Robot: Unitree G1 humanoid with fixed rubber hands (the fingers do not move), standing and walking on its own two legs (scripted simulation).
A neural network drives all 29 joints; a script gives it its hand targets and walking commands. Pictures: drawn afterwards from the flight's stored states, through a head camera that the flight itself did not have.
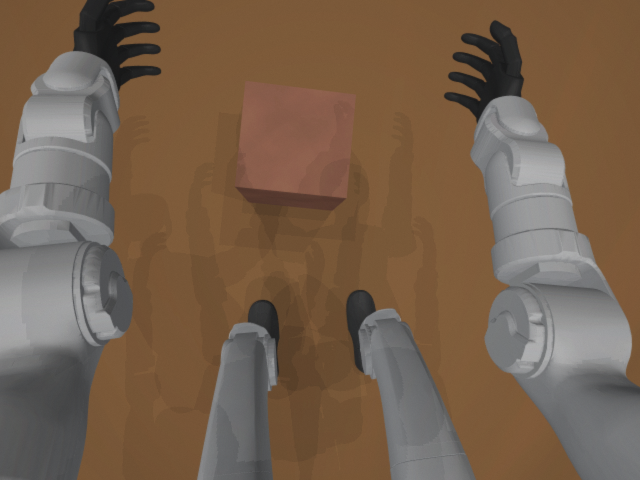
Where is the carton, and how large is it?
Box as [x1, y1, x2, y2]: [235, 81, 355, 210]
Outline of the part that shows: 245,81 235,180 236,188 250,202 332,210 346,197 355,94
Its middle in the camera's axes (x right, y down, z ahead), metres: -0.06 -0.18 +0.86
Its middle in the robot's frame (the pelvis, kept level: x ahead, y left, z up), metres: +0.56 -0.01 -0.54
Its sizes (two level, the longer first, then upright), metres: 0.210 0.200 0.250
